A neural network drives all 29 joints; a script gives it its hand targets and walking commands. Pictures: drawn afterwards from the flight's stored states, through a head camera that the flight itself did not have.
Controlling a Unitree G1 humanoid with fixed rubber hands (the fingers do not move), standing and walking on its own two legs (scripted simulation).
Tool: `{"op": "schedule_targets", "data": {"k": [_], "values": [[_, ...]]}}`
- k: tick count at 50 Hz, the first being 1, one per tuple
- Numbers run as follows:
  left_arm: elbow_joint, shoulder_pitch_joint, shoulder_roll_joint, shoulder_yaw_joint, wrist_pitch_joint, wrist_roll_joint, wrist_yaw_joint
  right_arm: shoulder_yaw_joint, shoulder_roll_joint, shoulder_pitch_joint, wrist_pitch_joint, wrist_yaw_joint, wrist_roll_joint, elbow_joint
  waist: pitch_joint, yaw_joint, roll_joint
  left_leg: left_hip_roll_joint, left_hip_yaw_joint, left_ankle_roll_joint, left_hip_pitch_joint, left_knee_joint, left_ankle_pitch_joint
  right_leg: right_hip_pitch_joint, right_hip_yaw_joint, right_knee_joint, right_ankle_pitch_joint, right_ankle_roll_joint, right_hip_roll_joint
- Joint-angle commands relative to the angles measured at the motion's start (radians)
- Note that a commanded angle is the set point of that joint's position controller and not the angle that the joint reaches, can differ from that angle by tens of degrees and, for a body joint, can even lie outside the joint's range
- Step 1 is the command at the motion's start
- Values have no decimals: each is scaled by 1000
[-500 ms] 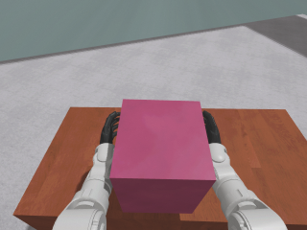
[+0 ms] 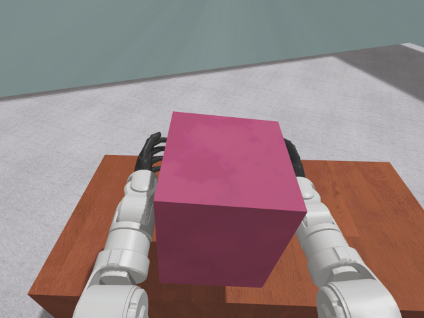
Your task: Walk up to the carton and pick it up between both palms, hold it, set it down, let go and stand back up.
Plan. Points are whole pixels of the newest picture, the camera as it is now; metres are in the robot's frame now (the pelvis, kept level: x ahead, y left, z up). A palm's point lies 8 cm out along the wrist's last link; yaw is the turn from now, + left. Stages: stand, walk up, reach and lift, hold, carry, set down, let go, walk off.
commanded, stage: reach and lift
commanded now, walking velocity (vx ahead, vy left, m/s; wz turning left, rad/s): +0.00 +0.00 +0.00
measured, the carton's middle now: (218, 202) +0.33 +0.02 +0.10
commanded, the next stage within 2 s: hold in 1.30 s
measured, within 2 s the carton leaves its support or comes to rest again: neither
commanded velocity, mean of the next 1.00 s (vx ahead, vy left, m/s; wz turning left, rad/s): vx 0.00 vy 0.00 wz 0.00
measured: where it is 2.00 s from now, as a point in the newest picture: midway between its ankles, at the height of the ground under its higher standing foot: outside the picture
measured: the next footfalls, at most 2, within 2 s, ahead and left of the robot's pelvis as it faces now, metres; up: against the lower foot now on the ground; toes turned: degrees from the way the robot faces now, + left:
none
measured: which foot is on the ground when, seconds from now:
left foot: down 0.00-1.00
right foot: down 0.00-1.00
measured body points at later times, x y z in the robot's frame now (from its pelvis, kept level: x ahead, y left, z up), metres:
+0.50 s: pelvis +0.00 +0.00 +0.00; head -0.04 +0.01 +0.45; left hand +0.40 +0.16 +0.16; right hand +0.40 -0.13 +0.15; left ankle +0.01 +0.13 -0.74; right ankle +0.05 -0.14 -0.74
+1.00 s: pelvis +0.00 +0.00 +0.00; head -0.05 +0.01 +0.45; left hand +0.40 +0.16 +0.18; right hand +0.40 -0.13 +0.17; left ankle +0.01 +0.13 -0.74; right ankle +0.05 -0.14 -0.74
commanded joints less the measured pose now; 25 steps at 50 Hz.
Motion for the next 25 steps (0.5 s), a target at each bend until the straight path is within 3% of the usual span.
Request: {"op": "schedule_targets", "data": {"k": [1, 6, 12, 18, 25], "values": [[-246, -734, -859, -381, -12, -64, -150, 383, 661, -908, -41, 126, 88, -432, -394, -41, 15, -100, -14, -3, 45, -172, 161, 333, -11, -51, 81, -2, 38], [-259, -744, -847, -365, 30, -77, -151, 401, 673, -948, 2, 119, 124, -465, -431, -39, 3, -107, -12, 9, 38, -159, 180, 361, -3, -44, 132, 10, 36], [-260, -757, -820, -325, 73, -70, -166, 377, 657, -945, 49, 111, 142, -425, -406, -55, 0, -111, -14, 12, 36, -162, 184, 379, -3, -43, 164, 18, 34], [-289, -791, -812, -338, 87, -88, -172, 368, 651, -945, 70, 106, 157, -422, -433, -76, 16, -112, -18, 2, 49, -152, 224, 400, -6, -37, 225, 19, 36], [-306, -822, -814, -361, 95, -110, -167, 380, 661, -991, 81, 102, 175, -463, -459, -77, 22, -114, -21, -1, 51, -142, 235, 400, -7, -33, 240, 24, 37]]}}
